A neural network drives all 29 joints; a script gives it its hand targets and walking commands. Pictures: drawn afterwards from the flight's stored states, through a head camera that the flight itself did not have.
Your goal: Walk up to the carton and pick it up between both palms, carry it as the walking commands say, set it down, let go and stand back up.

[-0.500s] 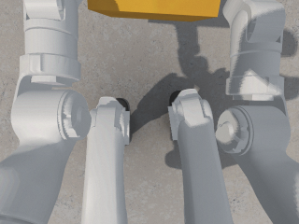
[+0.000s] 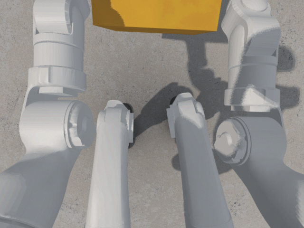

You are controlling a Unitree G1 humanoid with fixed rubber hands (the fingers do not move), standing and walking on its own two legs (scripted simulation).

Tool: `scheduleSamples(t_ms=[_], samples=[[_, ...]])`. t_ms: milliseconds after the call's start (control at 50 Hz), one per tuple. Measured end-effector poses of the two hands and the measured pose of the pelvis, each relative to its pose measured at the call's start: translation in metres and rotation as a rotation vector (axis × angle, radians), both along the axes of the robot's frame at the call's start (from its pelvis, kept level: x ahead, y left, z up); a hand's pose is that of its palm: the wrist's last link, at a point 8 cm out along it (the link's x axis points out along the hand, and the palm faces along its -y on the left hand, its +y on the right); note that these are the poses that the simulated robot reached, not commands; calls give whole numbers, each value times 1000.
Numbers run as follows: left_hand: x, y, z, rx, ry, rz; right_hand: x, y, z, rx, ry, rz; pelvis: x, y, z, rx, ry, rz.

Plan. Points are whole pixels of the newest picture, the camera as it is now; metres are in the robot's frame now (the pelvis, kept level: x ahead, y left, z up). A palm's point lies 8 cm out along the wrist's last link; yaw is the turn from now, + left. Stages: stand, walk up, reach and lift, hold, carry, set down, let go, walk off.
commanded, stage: reach and lift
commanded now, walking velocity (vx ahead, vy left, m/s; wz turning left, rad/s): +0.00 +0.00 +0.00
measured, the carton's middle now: out of the picture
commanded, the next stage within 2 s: none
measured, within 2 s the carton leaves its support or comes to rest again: neither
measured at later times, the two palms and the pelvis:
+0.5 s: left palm out of the picture +0.55 +0.10 -0.04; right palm out of the picture +0.50 -0.18 -0.04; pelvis +0.00 +0.00 +0.05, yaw +0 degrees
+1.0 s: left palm out of the picture +0.53 +0.11 +0.03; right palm out of the picture +0.47 -0.18 +0.03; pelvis +0.00 +0.00 +0.11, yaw +0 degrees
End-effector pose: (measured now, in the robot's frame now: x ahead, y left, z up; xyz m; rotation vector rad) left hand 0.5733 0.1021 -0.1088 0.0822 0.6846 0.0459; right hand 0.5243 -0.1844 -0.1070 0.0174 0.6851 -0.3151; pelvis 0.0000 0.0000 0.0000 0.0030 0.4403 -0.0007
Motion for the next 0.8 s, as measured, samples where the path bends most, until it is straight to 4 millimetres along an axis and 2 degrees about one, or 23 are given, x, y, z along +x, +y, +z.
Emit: scheduleSamples(t_ms=[340, 800], samples=[[-15, 1, 47, 33, 5, 10, -14, 4, 51, -10, -25, -13, -1, 0, 34, 0, -60, -1], [-35, 2, 108, 27, 14, 6, -41, 7, 110, -19, -15, -28, 0, 1, 84, 8, -139, -9]])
